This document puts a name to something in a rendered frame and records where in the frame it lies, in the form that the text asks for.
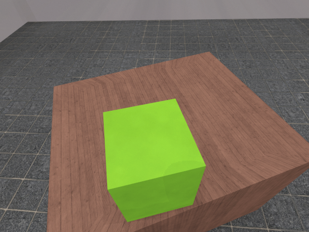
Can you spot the carton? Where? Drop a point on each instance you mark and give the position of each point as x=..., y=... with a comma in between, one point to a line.
x=153, y=164

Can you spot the pedestal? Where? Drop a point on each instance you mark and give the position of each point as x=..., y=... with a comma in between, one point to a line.
x=250, y=152

